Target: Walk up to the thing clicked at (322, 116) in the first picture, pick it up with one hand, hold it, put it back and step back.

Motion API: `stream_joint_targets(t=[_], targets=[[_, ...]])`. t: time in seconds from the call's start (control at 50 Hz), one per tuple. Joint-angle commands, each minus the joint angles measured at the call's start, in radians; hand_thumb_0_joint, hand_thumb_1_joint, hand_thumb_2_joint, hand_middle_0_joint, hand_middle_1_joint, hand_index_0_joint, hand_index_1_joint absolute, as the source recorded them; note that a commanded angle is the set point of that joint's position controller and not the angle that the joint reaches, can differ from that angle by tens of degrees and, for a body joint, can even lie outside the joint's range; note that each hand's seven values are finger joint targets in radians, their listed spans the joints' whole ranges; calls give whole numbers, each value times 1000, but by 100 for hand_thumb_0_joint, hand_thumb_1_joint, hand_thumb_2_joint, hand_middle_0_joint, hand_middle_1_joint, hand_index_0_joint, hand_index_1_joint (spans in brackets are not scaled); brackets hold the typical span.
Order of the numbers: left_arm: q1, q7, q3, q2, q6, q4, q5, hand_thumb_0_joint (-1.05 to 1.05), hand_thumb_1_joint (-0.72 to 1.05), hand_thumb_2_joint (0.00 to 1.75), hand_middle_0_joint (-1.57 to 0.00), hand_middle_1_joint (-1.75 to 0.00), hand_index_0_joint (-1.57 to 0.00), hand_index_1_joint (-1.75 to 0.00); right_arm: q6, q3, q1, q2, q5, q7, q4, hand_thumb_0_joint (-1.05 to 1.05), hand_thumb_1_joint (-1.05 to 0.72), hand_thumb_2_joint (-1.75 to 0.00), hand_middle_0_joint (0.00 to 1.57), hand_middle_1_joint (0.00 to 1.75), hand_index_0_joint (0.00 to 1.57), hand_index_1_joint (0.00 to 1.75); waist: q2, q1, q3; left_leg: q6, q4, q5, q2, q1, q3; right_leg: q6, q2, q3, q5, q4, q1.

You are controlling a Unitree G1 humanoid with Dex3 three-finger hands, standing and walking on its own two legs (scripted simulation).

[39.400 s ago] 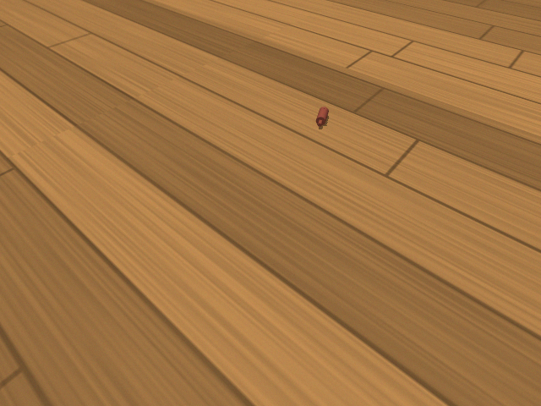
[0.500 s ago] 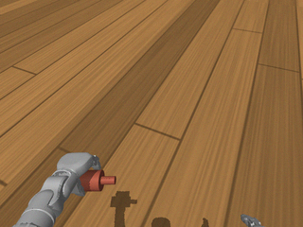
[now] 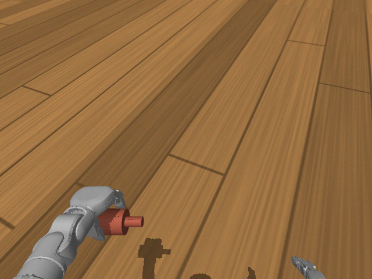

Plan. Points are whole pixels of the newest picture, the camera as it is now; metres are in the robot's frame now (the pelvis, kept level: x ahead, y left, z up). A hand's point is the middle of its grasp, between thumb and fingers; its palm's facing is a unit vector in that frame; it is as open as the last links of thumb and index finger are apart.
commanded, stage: hold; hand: left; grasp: from above
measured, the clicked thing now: (110, 221) +0.30 +0.21 -0.07
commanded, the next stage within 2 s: crouch in 0.40 s
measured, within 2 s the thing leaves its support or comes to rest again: neither
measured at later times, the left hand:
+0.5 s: hand (97, 219) +0.29 +0.23 -0.04, palm faces -0.48 -0.02 -0.87, open 8.9 cm
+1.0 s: hand (109, 229) +0.31 +0.23 -0.15, palm faces -0.46 +0.05 -0.89, open 9.0 cm
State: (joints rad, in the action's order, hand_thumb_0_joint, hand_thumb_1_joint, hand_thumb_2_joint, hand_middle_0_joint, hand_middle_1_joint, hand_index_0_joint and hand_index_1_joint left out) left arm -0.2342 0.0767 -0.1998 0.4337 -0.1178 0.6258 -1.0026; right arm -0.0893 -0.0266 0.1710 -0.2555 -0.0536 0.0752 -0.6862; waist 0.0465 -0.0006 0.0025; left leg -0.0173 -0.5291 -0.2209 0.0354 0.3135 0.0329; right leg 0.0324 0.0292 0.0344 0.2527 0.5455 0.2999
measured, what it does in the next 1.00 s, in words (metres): stands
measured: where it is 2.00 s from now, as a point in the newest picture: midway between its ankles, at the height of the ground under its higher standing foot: outside the picture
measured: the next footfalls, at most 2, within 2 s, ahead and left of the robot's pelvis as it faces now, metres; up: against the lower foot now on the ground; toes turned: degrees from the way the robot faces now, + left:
none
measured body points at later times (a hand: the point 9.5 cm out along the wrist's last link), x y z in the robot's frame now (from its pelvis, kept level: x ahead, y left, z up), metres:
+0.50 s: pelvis +0.00 +0.00 +0.00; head +0.01 -0.02 +0.45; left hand +0.31 +0.22 +0.01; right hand +0.15 -0.25 -0.11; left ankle +0.04 +0.13 -0.73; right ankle +0.02 -0.14 -0.73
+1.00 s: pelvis -0.01 +0.00 -0.05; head +0.07 +0.01 +0.39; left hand +0.33 +0.23 -0.10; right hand +0.09 -0.28 -0.17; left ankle +0.04 +0.13 -0.73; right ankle +0.02 -0.14 -0.73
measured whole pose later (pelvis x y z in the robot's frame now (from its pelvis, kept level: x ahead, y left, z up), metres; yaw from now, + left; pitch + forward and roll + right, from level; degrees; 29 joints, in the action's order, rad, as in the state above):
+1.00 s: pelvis -0.01 +0.00 -0.05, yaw +1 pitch +14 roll -1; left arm -0.44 -0.27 -0.15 0.41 -0.19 1.04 -1.20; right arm -0.09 -0.08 0.21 -0.27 0.00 0.01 -0.72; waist 0.01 -0.06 0.08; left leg -0.02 -0.93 -0.37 0.04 0.80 -0.01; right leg 0.04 0.02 0.01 0.40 0.92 0.76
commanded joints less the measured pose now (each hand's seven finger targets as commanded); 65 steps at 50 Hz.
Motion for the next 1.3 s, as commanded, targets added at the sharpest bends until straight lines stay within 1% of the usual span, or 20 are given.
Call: stream_joint_targets(t=[0.0,0.08,0.12,0.16,0.28,0.32,0.36,0.4,0.46,0.48,0.5,0.52,0.58,0.68,0.82,0.86,0.94,1.04,1.14,1.28], targets=[[-356,-37,125,229,-3,-203,17,0,79,55,-108,-52,-112,-48,39,-38,-107,-124,5,10,143,0,-91,-90,20,30,20,30,-14,3,241,25,80,87,-40,-163,1,-33,-60,-34,-70,-108,-10],[-393,-35,112,222,-16,-229,20,0,79,56,-108,-52,-112,-48,41,-35,-108,-119,7,12,146,0,-91,-90,20,30,20,30,-2,-3,255,28,77,86,-47,-175,7,-32,-54,-27,-72,-114,-5],[-381,-43,145,253,-19,-224,20,0,78,55,-107,-54,-111,-49,41,-37,-104,-122,9,15,143,0,-91,-90,20,30,20,30,-10,6,285,27,69,113,-48,-180,6,-30,-55,-29,-94,-110,-24],[-396,-47,121,229,-23,-230,23,0,78,56,-108,-53,-112,-49,40,-34,-106,-119,9,13,143,0,-91,-90,20,30,20,30,8,2,267,23,75,112,-45,-180,4,-34,-57,-31,-95,-107,-17],[-417,-68,150,272,-15,-210,3,0,79,58,-110,-51,-114,-48,33,-38,-104,-125,8,13,132,0,-91,-90,20,30,20,30,21,4,271,22,76,111,-44,-181,5,-34,-56,-32,-92,-112,-16],[-402,-67,116,221,-14,-206,10,0,78,60,-110,-52,-113,-49,33,-38,-104,-120,7,12,136,0,-91,-90,20,30,20,30,-11,-1,266,26,77,104,-46,-178,6,-32,-55,-30,-88,-115,-19],[-382,-70,135,236,-10,-183,8,0,76,57,-106,-53,-110,-49,30,-43,-89,-126,8,12,127,0,-91,-90,20,30,20,30,-5,-3,279,24,74,117,-45,-182,6,-32,-56,-32,-102,-111,-19],[-430,-66,112,229,-15,-201,7,0,76,57,-107,-52,-110,-48,30,-41,-91,-126,9,10,127,0,-91,-90,20,30,20,30,10,-10,278,20,79,121,-39,-193,1,-37,-60,-36,-106,-105,-8],[-360,-69,139,237,-12,-164,12,0,76,57,-107,-51,-110,-48,29,-43,-93,-123,6,10,135,0,-91,-90,20,30,20,30,-11,7,266,23,79,122,-45,-172,5,-34,-56,-35,-103,-113,-26],[-366,-71,127,226,-14,-166,17,0,81,49,-108,-58,-115,-52,27,-43,-93,-125,9,9,133,0,-93,-91,20,30,20,30,-20,-2,265,23,74,118,-44,-173,4,-32,-56,-35,-102,-115,-24],[-405,-69,105,216,-18,-186,12,0,73,55,-100,-56,-107,-51,28,-41,-95,-123,10,8,134,0,-89,-90,20,30,20,30,-7,-11,263,23,75,116,-45,-179,3,-34,-54,-35,-103,-113,-15],[-405,-71,108,219,-19,-178,8,0,78,60,-107,-59,-111,-56,27,-41,-91,-123,10,9,128,0,-90,-90,20,30,20,30,-2,-10,256,23,73,115,-46,-173,4,-32,-52,-32,-105,-115,-8],[-363,-88,127,219,-28,-129,8,0,82,67,-112,-61,-115,-58,20,-44,-79,-125,8,7,128,0,-90,-90,20,30,20,30,-41,-12,243,27,67,107,-46,-155,5,-29,-53,-32,-98,-111,-2],[-367,-166,143,216,-60,-41,-38,0,84,69,-113,-61,-116,-58,13,-56,-54,-128,18,-3,110,0,-90,-90,20,30,20,30,-50,-19,245,21,20,100,-49,-103,4,-32,-48,-33,-91,-68,50],[-483,-308,127,187,-86,116,-130,0,90,73,-119,-63,-121,-61,12,-84,24,-145,45,-36,59,0,-91,-90,20,30,20,30,-33,-65,322,13,-169,62,-40,47,-9,-33,-46,-37,-74,98,260],[-500,-355,143,196,-78,177,-154,0,88,70,-117,-62,-120,-60,14,-93,52,-150,54,-46,49,0,-90,-90,20,30,20,30,-4,-65,355,9,-244,48,-37,118,-12,-39,-46,-42,-58,170,330],[-587,-425,120,159,-67,271,-198,0,79,63,-111,-57,-114,-54,25,-106,102,-159,71,-57,35,0,-90,-90,20,30,20,30,-10,-94,406,17,-399,8,-33,294,-23,-44,-50,-48,-21,319,493],[-723,-486,156,221,-59,307,-226,0,75,64,-110,-54,-111,-52,44,-114,138,-171,86,-51,36,0,-91,-90,20,30,20,30,60,-108,547,19,-572,-69,-36,456,-29,-56,-51,-57,52,496,680],[-770,-505,184,265,-35,373,-229,0,73,58,-108,-49,-110,-48,70,-110,161,-176,102,-39,15,0,-90,-90,20,30,20,30,78,-116,673,34,-751,-78,-29,644,-48,-61,-54,-70,65,683,839],[-841,-466,228,348,-30,404,-234,0,74,56,-110,-48,-112,-46,88,-112,176,-187,118,-48,8,0,-91,-90,20,30,20,30,139,-130,766,24,-905,-160,-24,793,-74,-63,-48,-87,156,865,1062]])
